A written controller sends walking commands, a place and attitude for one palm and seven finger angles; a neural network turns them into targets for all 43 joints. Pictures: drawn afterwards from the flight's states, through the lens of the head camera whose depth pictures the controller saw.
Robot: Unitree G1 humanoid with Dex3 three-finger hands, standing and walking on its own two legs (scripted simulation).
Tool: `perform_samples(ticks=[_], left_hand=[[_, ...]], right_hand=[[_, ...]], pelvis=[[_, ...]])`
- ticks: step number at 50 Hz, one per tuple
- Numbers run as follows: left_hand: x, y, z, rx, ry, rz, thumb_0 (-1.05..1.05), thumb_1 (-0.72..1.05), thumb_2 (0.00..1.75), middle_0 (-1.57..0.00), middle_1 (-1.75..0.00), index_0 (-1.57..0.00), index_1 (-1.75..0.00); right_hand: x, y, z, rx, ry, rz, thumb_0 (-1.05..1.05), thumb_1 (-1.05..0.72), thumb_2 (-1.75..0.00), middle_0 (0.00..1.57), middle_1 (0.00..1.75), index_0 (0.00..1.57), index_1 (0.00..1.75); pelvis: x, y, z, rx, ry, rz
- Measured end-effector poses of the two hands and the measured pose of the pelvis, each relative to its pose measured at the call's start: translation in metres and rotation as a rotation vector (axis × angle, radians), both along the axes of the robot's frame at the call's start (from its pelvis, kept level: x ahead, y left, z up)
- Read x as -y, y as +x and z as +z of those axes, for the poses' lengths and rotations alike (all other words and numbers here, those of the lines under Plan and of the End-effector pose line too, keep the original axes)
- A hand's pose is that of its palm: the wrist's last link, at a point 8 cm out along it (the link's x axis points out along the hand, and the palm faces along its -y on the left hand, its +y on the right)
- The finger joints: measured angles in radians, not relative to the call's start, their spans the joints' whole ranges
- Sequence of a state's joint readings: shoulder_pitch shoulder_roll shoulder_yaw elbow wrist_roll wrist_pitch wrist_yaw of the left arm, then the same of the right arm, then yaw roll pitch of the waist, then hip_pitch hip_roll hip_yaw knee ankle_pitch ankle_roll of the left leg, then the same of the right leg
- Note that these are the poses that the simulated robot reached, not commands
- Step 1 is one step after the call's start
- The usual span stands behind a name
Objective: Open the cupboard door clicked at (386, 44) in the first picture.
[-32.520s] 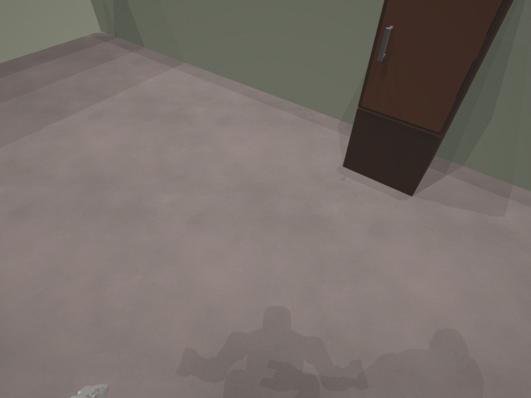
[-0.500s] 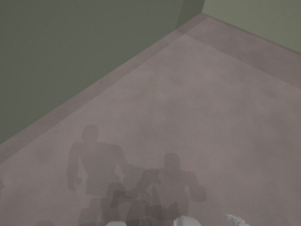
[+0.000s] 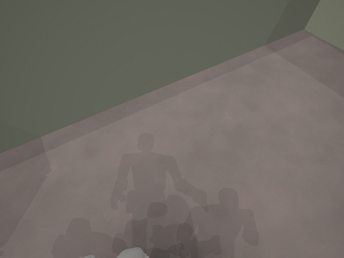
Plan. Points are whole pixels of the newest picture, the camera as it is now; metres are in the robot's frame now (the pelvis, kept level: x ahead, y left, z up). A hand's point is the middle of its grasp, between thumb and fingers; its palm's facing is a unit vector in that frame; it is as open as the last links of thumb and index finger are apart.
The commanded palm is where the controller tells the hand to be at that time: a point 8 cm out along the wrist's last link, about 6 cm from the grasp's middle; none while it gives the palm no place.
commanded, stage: turn to face it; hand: left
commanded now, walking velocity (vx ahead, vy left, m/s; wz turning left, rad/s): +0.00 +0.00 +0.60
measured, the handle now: out of the picture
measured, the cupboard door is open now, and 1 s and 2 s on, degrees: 46 46 46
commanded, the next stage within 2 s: none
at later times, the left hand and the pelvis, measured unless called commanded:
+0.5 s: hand out of the picture +0.05 +0.20 -0.14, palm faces +0.29 -0.91 -0.31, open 7.4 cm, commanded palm none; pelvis +0.00 -0.04 +0.00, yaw +17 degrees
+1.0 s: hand out of the picture -0.06 +0.21 -0.17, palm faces +0.59 -0.77 -0.25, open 7.4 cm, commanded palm none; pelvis +0.01 -0.02 +0.00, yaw +35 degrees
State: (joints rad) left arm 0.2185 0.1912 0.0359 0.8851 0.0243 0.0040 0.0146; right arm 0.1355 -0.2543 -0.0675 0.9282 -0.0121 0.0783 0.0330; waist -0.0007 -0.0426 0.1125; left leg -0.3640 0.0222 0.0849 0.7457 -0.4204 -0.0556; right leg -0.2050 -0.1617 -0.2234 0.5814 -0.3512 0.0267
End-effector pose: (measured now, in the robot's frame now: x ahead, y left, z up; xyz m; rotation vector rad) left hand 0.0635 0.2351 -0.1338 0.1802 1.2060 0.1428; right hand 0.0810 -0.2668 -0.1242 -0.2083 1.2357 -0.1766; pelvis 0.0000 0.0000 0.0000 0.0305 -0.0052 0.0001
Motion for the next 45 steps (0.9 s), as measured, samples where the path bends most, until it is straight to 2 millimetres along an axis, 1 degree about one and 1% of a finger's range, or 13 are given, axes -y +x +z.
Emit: perform_samples(ticks=[3, 5, 10, 14, 18, 22, 25, 30, 34, 37, 40, 42, 45], left_hand=[[-0.018, -0.018, -0.019, -0.029, -0.016, 0.065, 0.0, 0.9, 0.89, -0.2, -0.3, -0.2, -0.3], [-0.029, -0.027, -0.024, -0.06, -0.006, 0.097, 0.0, 0.9, 0.89, -0.2, -0.3, -0.2, -0.3], [-0.045, -0.028, -0.01, -0.044, 0.023, 0.15, 0.01, 0.9, 0.89, -0.2, -0.3, -0.2, -0.3], [-0.047, -0.023, 0.005, 0.005, 0.05, 0.178, 0.01, 0.9, 0.89, -0.2, -0.3, -0.2, -0.3], [-0.039, -0.018, 0.015, 0.044, 0.078, 0.2, 0.0, 0.9, 0.89, -0.2, -0.3, -0.19, -0.3], [-0.022, -0.02, 0.018, 0.091, 0.113, 0.23, 0.0, 0.9, 0.89, -0.2, -0.3, -0.2, -0.3], [-0.005, -0.034, 0.023, 0.085, 0.115, 0.268, 0.0, 0.9, 0.89, -0.2, -0.3, -0.2, -0.3], [0.02, -0.062, 0.024, 0.032, 0.074, 0.345, 0.0, 0.9, 0.89, -0.2, -0.3, -0.2, -0.3], [0.031, -0.086, 0.015, 0.001, 0.033, 0.411, 0.0, 0.9, 0.89, -0.2, -0.3, -0.2, -0.3], [0.031, -0.109, 0.004, -0.022, 0.006, 0.472, 0.0, 0.9, 0.89, -0.2, -0.3, -0.2, -0.3], [0.025, -0.136, -0.014, -0.049, -0.017, 0.538, 0.0, 0.9, 0.89, -0.2, -0.3, -0.2, -0.3], [0.018, -0.152, -0.024, -0.082, -0.024, 0.576, 0.0, 0.9, 0.89, -0.2, -0.3, -0.2, -0.3], [0.008, -0.163, -0.022, -0.109, -0.012, 0.614, 0.0, 0.9, 0.89, -0.2, -0.3, -0.2, -0.3]], right_hand=[[-0.012, 0.028, -0.001, 0.06, -0.03, 0.068, 0.01, -0.91, -0.89, 0.2, 0.3, 0.2, 0.3], [-0.02, 0.038, 0.003, 0.084, -0.04, 0.103, 0.01, -0.91, -0.89, 0.2, 0.3, 0.2, 0.3], [-0.032, 0.042, 0.01, 0.072, -0.045, 0.158, 0.01, -0.91, -0.89, 0.2, 0.3, 0.21, 0.3], [-0.033, 0.039, 0.008, 0.039, -0.021, 0.188, 0.01, -0.91, -0.89, 0.2, 0.3, 0.21, 0.3], [-0.025, 0.038, -0.002, 0.007, 0.008, 0.208, 0.01, -0.91, -0.89, 0.21, 0.3, 0.21, 0.3], [-0.008, 0.043, -0.02, -0.017, 0.037, 0.226, 0.01, -0.91, -0.89, 0.21, 0.3, 0.21, 0.3], [0.001, 0.053, -0.023, -0.038, 0.039, 0.257, 0.01, -0.91, -0.89, 0.2, 0.3, 0.21, 0.3], [0.002, 0.077, -0.011, -0.042, 0.036, 0.315, 0.01, -0.91, -0.89, 0.2, 0.3, 0.2, 0.3], [-0.012, 0.102, -0.003, -0.027, 0.024, 0.391, 0.01, -0.91, -0.89, 0.2, 0.3, 0.2, 0.3], [-0.033, 0.123, 0.0, -0.001, 0.008, 0.464, 0.01, -0.91, -0.89, 0.2, 0.3, 0.2, 0.3], [-0.059, 0.145, 0.001, 0.054, -0.009, 0.538, 0.01, -0.91, -0.89, 0.2, 0.3, 0.2, 0.3], [-0.075, 0.154, 0.002, 0.093, -0.015, 0.576, 0.01, -0.91, -0.89, 0.2, 0.3, 0.2, 0.3], [-0.09, 0.157, 0.009, 0.112, -0.022, 0.618, 0.01, -0.91, -0.89, 0.2, 0.3, 0.2, 0.3]], pelvis=[[-0.01, 0.002, -0.013, -0.006, -0.019, 0.044], [-0.012, 0.0, -0.014, -0.006, -0.018, 0.062], [-0.011, -0.003, -0.003, -0.015, -0.039, 0.112], [-0.005, -0.003, 0.003, -0.021, -0.045, 0.149], [0.009, -0.002, 0.002, -0.025, -0.045, 0.194], [0.029, 0.002, -0.007, -0.028, -0.027, 0.247], [0.036, 0.003, -0.004, -0.01, -0.023, 0.298], [0.041, 0.009, 0.006, -0.003, 0.007, 0.364], [0.04, 0.011, 0.007, -0.003, 0.015, 0.422], [0.034, 0.009, 0.002, -0.001, 0.006, 0.465], [0.022, 0.007, -0.009, -0.002, -0.015, 0.506], [0.018, 0.005, -0.014, -0.007, -0.014, 0.532], [0.016, 0.003, -0.01, -0.01, -0.029, 0.554]])
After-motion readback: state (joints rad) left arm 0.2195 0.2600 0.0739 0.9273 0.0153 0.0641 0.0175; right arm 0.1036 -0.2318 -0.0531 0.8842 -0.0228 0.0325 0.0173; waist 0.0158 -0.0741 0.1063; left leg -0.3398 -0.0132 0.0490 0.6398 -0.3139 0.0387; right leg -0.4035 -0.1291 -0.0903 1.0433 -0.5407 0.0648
